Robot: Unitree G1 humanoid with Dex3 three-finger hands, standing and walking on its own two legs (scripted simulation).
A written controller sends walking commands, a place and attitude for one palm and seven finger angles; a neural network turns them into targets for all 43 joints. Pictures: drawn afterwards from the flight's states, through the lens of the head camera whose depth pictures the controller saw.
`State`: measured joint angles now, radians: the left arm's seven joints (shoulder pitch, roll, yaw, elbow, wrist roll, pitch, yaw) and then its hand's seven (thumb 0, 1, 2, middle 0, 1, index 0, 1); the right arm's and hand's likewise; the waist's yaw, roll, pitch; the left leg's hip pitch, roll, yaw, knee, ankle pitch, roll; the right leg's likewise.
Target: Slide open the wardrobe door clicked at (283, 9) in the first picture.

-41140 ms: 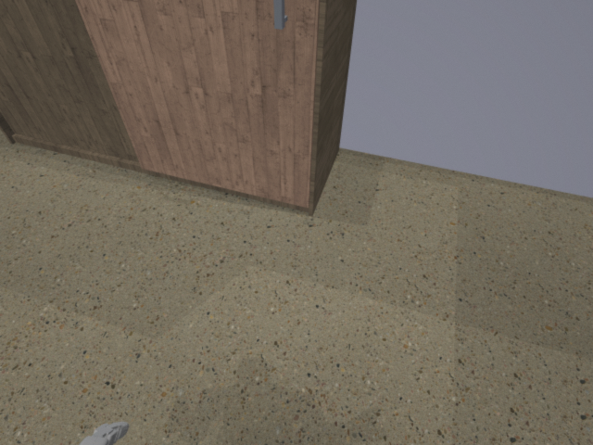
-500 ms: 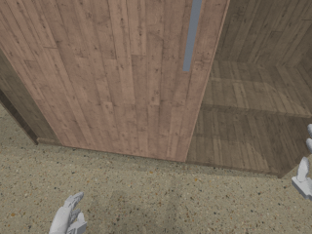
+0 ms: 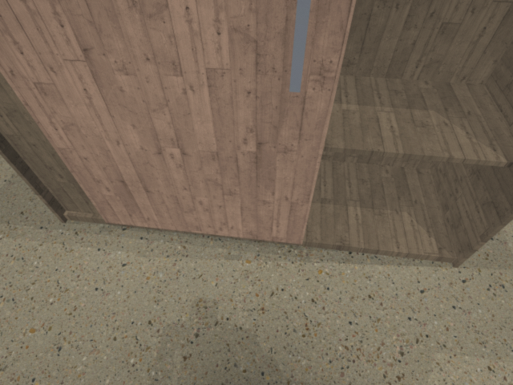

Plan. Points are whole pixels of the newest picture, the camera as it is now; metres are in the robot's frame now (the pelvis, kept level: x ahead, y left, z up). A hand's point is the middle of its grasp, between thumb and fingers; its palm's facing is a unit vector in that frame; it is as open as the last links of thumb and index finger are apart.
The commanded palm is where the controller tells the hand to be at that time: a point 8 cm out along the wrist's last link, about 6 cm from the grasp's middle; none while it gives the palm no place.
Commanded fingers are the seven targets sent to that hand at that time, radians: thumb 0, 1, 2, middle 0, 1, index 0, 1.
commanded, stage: let the arm hang, fingers relaxed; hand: right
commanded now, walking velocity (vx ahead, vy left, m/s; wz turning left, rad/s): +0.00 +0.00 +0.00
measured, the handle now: (301, 26) +0.73 -0.05 +0.20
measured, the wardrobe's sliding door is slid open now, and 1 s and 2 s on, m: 0.65 0.65 0.65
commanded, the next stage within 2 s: look to check the result in 0.56 s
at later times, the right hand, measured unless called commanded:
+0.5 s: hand out of the picture +0.10 -0.23 -0.16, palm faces -0.04 +0.97 -0.25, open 7.4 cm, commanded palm none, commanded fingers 0.00 -0.90 -0.90 0.20 0.30 0.20 0.30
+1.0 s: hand out of the picture +0.13 -0.26 -0.15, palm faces -0.05 +0.94 -0.34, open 7.4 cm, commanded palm none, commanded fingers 0.00 -0.90 -0.90 0.20 0.30 0.20 0.30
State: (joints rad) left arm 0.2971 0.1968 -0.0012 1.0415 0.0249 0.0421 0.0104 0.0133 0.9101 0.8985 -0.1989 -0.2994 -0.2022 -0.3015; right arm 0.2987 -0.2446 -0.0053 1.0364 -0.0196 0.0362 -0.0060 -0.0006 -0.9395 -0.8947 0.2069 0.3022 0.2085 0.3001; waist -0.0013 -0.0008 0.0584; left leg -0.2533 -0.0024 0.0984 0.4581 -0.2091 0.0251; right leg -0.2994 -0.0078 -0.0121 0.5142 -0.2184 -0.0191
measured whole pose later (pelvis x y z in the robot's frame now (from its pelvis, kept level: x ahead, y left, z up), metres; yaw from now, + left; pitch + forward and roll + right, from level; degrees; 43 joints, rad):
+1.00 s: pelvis +0.06 -0.02 +0.01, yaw +1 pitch +0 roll +0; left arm 0.08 0.33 0.00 1.12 0.01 -0.01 0.01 0.01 0.91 0.90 -0.20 -0.30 -0.20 -0.30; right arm 0.11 -0.34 0.00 1.12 -0.01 -0.02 0.00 0.00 -0.90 -0.90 0.20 0.30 0.21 0.30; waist 0.00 0.00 0.04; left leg -0.10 0.03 0.07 0.31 -0.21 -0.01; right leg -0.11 0.04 -0.04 0.31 -0.20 -0.04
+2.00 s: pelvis +0.06 +0.01 +0.01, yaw +1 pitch -1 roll +0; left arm 0.11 0.30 0.00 1.13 0.01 -0.01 0.02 0.01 0.91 0.90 -0.20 -0.30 -0.20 -0.30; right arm 0.12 -0.31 0.01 1.12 -0.01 -0.02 -0.01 0.00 -0.90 -0.90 0.20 0.30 0.21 0.30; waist 0.00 0.01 0.04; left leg -0.06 -0.01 0.07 0.28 -0.21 0.03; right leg -0.07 -0.01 -0.04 0.29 -0.21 0.00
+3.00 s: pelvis +0.04 +0.01 +0.01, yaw +2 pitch -1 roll +0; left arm 0.11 0.32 0.00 1.14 0.01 -0.01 0.01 0.01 0.91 0.90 -0.20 -0.30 -0.20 -0.30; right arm 0.12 -0.33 0.01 1.14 -0.01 -0.02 0.00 0.00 -0.90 -0.90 0.20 0.30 0.21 0.30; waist 0.00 0.01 0.04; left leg -0.07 -0.01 0.06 0.26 -0.17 0.02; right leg -0.08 0.00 -0.04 0.28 -0.17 -0.01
